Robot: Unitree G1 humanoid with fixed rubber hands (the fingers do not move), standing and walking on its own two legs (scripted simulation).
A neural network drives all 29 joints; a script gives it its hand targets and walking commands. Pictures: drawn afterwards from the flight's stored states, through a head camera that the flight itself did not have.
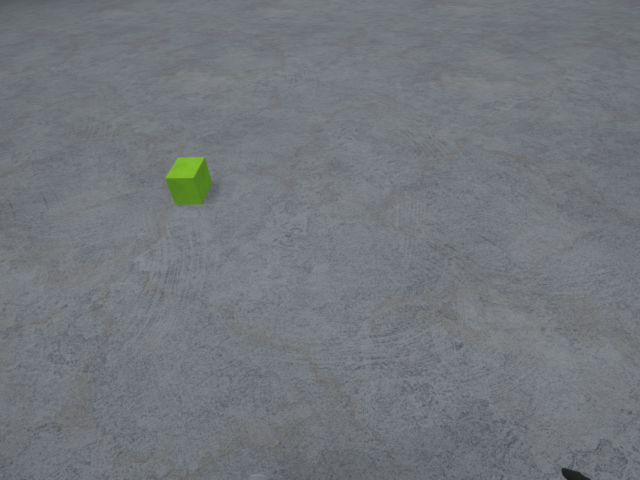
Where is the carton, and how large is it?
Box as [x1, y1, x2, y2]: [165, 157, 211, 203]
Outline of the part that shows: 178,157 165,177 174,202 202,203 211,184 211,180 204,157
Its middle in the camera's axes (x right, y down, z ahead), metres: -0.71 -0.34 +2.13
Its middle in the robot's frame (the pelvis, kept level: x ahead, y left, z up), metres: +1.77 +0.86 -0.69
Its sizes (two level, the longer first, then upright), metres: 0.205 0.153 0.171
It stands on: the floor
